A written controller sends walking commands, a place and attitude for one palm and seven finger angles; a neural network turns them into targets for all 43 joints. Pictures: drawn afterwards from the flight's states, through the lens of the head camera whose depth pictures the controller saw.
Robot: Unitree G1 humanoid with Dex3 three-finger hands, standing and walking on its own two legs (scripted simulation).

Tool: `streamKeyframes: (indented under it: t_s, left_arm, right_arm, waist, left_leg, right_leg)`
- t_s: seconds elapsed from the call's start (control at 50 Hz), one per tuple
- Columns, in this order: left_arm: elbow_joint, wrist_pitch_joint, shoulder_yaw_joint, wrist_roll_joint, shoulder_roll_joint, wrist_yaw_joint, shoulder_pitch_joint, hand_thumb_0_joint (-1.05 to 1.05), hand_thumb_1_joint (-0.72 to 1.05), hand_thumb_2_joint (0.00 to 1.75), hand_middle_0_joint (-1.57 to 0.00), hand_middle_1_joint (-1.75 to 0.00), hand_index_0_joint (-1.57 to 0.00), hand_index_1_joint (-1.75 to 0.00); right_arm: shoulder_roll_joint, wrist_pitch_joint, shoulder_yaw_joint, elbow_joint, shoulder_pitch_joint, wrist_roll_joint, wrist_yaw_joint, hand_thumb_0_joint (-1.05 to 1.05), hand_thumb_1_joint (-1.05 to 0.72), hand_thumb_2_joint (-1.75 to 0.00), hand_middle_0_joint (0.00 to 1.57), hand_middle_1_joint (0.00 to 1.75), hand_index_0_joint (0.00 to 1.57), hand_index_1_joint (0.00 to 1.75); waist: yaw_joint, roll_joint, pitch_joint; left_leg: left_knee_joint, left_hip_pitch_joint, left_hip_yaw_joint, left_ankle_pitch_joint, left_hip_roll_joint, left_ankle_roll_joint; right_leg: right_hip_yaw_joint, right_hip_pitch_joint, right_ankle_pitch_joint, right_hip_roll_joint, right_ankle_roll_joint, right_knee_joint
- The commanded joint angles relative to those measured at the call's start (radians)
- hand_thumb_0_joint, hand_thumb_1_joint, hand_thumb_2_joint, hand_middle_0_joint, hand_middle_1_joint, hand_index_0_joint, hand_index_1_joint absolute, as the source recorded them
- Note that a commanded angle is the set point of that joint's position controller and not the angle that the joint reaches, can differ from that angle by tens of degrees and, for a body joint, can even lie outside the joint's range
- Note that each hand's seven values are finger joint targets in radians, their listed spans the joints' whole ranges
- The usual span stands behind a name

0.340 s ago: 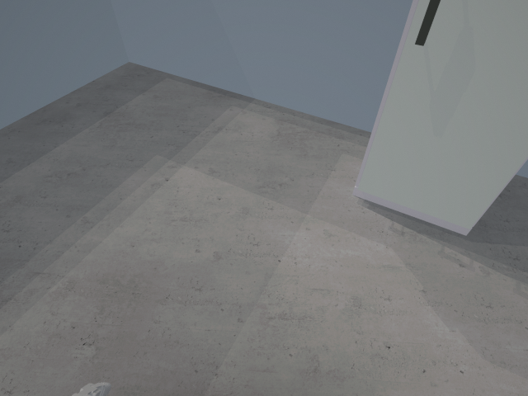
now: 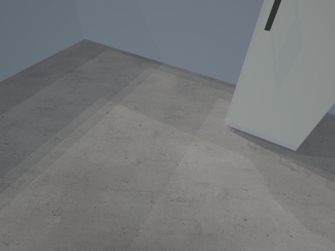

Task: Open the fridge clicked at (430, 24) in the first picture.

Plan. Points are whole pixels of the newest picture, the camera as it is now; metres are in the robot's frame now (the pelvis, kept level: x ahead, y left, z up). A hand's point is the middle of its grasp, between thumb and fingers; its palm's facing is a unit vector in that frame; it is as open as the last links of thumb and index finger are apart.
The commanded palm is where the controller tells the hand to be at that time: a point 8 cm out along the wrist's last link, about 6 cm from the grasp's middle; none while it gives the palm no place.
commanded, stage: stand and wait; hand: left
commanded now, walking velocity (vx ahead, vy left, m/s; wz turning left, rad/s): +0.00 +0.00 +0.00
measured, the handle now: out of the picture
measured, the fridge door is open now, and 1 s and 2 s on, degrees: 0 0 0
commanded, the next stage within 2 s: look at it before walking up in 0.48 s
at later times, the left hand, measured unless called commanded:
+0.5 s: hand out of the picture +0.07 +0.24 -0.15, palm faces -0.03 -0.94 -0.33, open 7.3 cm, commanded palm none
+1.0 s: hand out of the picture +0.08 +0.24 -0.15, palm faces -0.03 -0.94 -0.33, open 7.3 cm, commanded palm none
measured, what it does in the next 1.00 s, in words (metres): stands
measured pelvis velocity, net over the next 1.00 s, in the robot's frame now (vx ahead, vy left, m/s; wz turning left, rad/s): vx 0.00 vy -0.01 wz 0.00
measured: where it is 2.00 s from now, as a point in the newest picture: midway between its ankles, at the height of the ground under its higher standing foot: outside the picture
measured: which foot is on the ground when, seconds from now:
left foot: down 0.00-1.00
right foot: down 0.00-1.00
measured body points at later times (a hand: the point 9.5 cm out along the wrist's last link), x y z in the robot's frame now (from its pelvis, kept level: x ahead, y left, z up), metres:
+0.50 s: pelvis +0.00 +0.00 +0.00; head +0.00 -0.01 +0.45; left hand +0.07 +0.29 -0.13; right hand +0.07 -0.30 -0.13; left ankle +0.01 +0.12 -0.74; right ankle +0.01 -0.12 -0.74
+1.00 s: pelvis +0.00 -0.01 +0.00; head +0.01 -0.01 +0.45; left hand +0.08 +0.29 -0.13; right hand +0.09 -0.30 -0.13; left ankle +0.01 +0.12 -0.74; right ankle +0.01 -0.12 -0.74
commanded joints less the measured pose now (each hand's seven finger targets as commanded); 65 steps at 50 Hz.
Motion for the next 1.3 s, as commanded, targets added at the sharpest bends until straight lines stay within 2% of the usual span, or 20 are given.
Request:
streamKeyframes:
  t_s: [0.0,0.16,0.34,0.52,0.66,0.92,1.08,1.2,1.22,1.26,1.28]
  left_arm:
    - [-0.063,-0.032,0.054,-0.004,0.212,0.018,-0.06,0.0,0.9,0.9,-0.2,-0.3,-0.2,-0.3]
    - [-0.034,-0.033,0.053,-0.006,0.218,0.018,-0.054,0.0,0.9,0.9,-0.2,-0.3,-0.2,-0.3]
    - [-0.013,-0.034,0.052,-0.007,0.223,0.019,-0.051,0.0,0.9,0.9,-0.2,-0.3,-0.2,-0.3]
    - [-0.01,-0.032,0.052,-0.004,0.223,0.018,-0.057,0.0,0.9,0.9,-0.2,-0.3,-0.2,-0.3]
    - [-0.013,-0.034,0.052,-0.004,0.222,0.019,-0.062,0.0,0.9,0.9,-0.2,-0.3,-0.2,-0.3]
    - [-0.008,-0.035,0.052,-0.005,0.223,0.019,-0.057,0.0,0.9,0.9,-0.2,-0.3,-0.2,-0.3]
    - [-0.007,-0.038,0.053,-0.005,0.224,0.02,-0.054,0.0,0.9,0.9,-0.2,-0.3,-0.2,-0.3]
    - [-0.008,-0.034,0.054,-0.005,0.225,0.019,-0.057,0.0,0.9,0.9,-0.2,-0.3,-0.2,-0.3]
    - [-0.012,-0.028,0.054,-0.005,0.211,0.018,-0.055,0.0,0.9,0.9,-0.2,-0.3,-0.2,-0.3]
    - [-0.013,-0.004,0.043,-0.005,0.129,0.024,-0.015,0.0,0.9,0.9,-0.2,-0.3,-0.2,-0.3]
    - [-0.018,0.006,0.042,-0.004,0.114,0.024,0.003,0.0,0.9,0.9,-0.2,-0.3,-0.2,-0.3]
  right_arm:
    - [-0.208,-0.022,-0.044,-0.055,-0.055,0.0,-0.01,0.0,-0.9,-0.9,0.2,0.3,0.2,0.3]
    - [-0.214,-0.02,-0.042,-0.019,-0.044,0.003,-0.008,0.0,-0.9,-0.9,0.2,0.3,0.2,0.3]
    - [-0.222,-0.021,-0.038,0.006,-0.037,0.006,-0.009,0.0,-0.9,-0.9,0.2,0.3,0.2,0.3]
    - [-0.219,-0.019,-0.038,0.014,-0.042,0.004,-0.008,0.0,-0.9,-0.9,0.2,0.3,0.2,0.3]
    - [-0.22,-0.022,-0.036,0.014,-0.043,0.005,-0.008,0.0,-0.9,-0.9,0.2,0.3,0.2,0.3]
    - [-0.219,-0.02,-0.035,0.018,-0.056,0.006,-0.01,0.0,-0.9,-0.9,0.2,0.3,0.2,0.3]
    - [-0.221,-0.022,-0.034,0.017,-0.052,0.007,-0.011,0.0,-0.9,-0.9,0.2,0.3,0.2,0.3]
    - [-0.224,-0.019,-0.035,0.019,-0.056,0.006,-0.013,0.0,-0.9,-0.9,0.2,0.3,0.2,0.3]
    - [-0.211,-0.017,-0.035,0.017,-0.045,0.005,-0.016,0.0,-0.9,-0.9,0.2,0.3,0.2,0.3]
    - [-0.116,-0.003,-0.023,0.02,0.007,0.003,-0.02,0.0,-0.9,-0.9,0.2,0.3,0.2,0.3]
    - [-0.101,0.004,-0.022,0.014,0.022,0.003,-0.023,0.0,-0.9,-0.9,0.2,0.3,0.2,0.3]
  waist:
    - [-0.008,0.002,-0.047]
    - [-0.009,0.005,-0.052]
    - [-0.006,0.002,-0.057]
    - [-0.006,-0.003,-0.02]
    - [-0.007,-0.002,-0.06]
    - [-0.004,0.007,-0.042]
    - [-0.007,-0.001,-0.078]
    - [-0.006,0.0,-0.046]
    - [-0.009,0.006,-0.042]
    - [-0.013,0.001,-0.046]
    - [-0.013,0.003,-0.046]
  left_leg:
    - [-0.089,-0.005,-0.096,0.099,0.11,0.039]
    - [-0.101,0.001,-0.104,0.089,0.112,0.034]
    - [-0.109,0.011,-0.105,0.116,0.12,0.033]
    - [-0.128,-0.001,-0.104,0.079,0.116,0.03]
    - [-0.121,0.026,-0.102,0.139,0.122,0.029]
    - [-0.128,0.039,-0.096,0.148,0.122,0.026]
    - [-0.119,0.067,-0.091,0.207,0.127,0.025]
    - [-0.125,0.067,-0.082,0.177,0.129,0.022]
    - [-0.111,0.073,-0.07,0.177,0.132,0.019]
    - [-0.071,0.073,-0.034,0.199,0.137,0.005]
    - [-0.055,0.073,-0.018,0.197,0.141,0.002]
  right_leg:
    - [0.097,0.003,0.058,-0.099,-0.041,-0.103]
    - [0.104,0.011,0.034,-0.104,-0.043,-0.123]
    - [0.098,0.029,0.076,-0.105,-0.042,-0.125]
    - [0.108,0.008,0.031,-0.105,-0.04,-0.147]
    - [0.098,0.035,0.099,-0.104,-0.039,-0.133]
    - [0.1,0.037,0.125,-0.108,-0.039,-0.148]
    - [0.097,0.065,0.2,-0.11,-0.041,-0.139]
    - [0.106,0.039,0.179,-0.105,-0.042,-0.148]
    - [0.114,0.024,0.197,-0.102,-0.041,-0.137]
    - [0.117,-0.001,0.255,-0.098,-0.03,-0.091]
    - [0.122,-0.017,0.271,-0.094,-0.027,-0.07]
